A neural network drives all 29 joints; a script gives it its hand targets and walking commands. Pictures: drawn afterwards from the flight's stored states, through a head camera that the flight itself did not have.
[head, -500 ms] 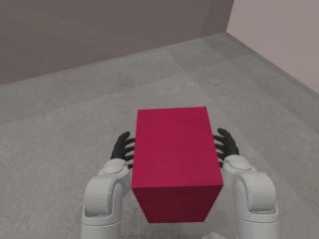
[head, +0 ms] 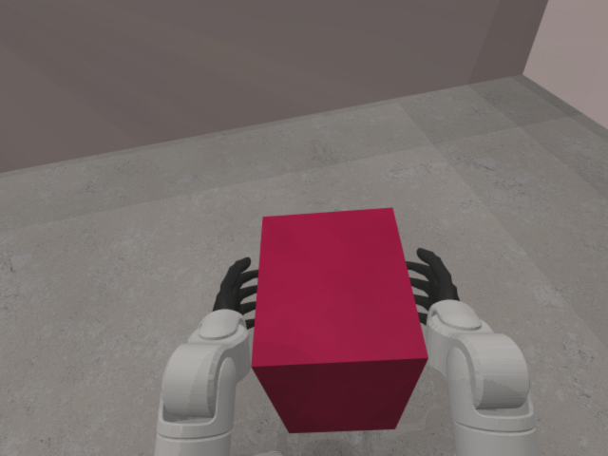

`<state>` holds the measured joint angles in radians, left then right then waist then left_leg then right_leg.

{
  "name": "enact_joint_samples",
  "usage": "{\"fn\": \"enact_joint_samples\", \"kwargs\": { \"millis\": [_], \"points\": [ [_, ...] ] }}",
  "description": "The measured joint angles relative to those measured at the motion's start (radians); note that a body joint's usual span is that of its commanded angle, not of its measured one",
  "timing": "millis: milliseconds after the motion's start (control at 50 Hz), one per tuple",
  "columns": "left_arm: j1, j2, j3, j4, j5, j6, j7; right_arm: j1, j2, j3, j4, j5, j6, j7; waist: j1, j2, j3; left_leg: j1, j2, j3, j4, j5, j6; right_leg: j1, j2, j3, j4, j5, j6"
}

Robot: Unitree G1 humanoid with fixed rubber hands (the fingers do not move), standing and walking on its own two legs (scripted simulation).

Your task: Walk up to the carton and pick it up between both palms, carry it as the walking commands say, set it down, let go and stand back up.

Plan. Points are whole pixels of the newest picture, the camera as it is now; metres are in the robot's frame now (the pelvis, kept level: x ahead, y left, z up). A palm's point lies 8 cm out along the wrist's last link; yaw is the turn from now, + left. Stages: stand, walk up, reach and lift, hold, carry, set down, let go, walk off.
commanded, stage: carry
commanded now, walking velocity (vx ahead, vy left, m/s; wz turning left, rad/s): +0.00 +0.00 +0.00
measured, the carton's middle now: (335, 333) +0.28 -0.01 +0.02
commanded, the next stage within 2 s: none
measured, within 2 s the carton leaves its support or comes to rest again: neither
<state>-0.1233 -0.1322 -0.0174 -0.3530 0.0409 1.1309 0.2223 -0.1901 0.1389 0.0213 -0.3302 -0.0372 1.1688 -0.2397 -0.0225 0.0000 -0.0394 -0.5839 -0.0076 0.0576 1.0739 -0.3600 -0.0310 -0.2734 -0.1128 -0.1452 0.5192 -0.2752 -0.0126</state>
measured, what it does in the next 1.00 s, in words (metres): steps on the spot: left foot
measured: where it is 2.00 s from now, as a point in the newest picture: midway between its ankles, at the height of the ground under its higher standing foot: outside the picture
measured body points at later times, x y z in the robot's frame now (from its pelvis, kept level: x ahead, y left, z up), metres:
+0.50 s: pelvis -0.10 +0.04 +0.00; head -0.13 +0.04 +0.44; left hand +0.17 +0.20 +0.09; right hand +0.20 -0.05 +0.09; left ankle -0.06 +0.15 -0.74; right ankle -0.04 -0.08 -0.74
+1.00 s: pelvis -0.09 +0.02 +0.00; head -0.12 +0.01 +0.45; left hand +0.17 +0.17 +0.08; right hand +0.20 -0.08 +0.09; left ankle -0.06 +0.15 -0.74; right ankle -0.04 -0.08 -0.74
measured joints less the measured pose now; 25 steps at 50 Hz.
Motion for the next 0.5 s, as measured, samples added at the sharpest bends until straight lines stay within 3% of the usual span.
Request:
{"fn": "enact_joint_samples", "kwargs": {
  "millis": [80,140,180,240,320,500],
  "points": [
    [-0.029,-0.002,0.005,-0.003,0.007,0.006,-0.004,-0.024,0.004,-0.018,-0.006,0.005,0.003,-0.003,-0.009,-0.006,-0.026,0.165,0.025,0.011,-0.262,-0.023,0.006,-0.065,-0.033,-0.023,0.061,-0.004,0.015],
    [-0.041,-0.003,0.010,0.011,0.008,0.011,-0.005,-0.032,0.006,-0.026,0.005,0.006,0.006,-0.003,-0.007,-0.006,-0.045,0.299,0.034,0.039,-0.533,0.071,0.014,-0.121,-0.048,-0.039,0.125,-0.014,0.034],
    [-0.033,-0.002,0.021,0.028,0.004,0.017,-0.005,-0.024,0.005,-0.015,0.036,0.004,0.001,-0.003,0.003,-0.038,-0.041,0.282,0.011,0.041,-0.529,0.066,0.033,-0.135,-0.061,-0.014,0.136,-0.037,0.059],
    [-0.011,0.000,0.019,0.029,0.000,0.029,0.001,-0.011,0.003,-0.005,0.057,0.003,0.003,0.005,0.027,-0.040,-0.029,0.265,0.013,0.032,-0.527,0.086,0.051,-0.131,-0.022,0.016,0.155,-0.114,0.067],
    [-0.013,0.000,0.008,0.027,-0.002,0.020,0.010,-0.008,0.002,-0.014,0.050,-0.003,-0.007,0.017,0.049,-0.037,-0.024,0.246,0.008,0.029,-0.533,0.118,0.060,-0.078,0.016,0.030,0.052,0.015,0.041],
    [-0.029,-0.002,0.005,0.077,0.005,0.034,0.000,-0.001,0.001,-0.024,0.071,-0.014,0.011,0.018,0.026,-0.001,-0.080,0.270,0.002,0.029,-0.615,0.192,0.067,-0.056,0.024,0.039,-0.024,0.083,0.028]
  ]
}}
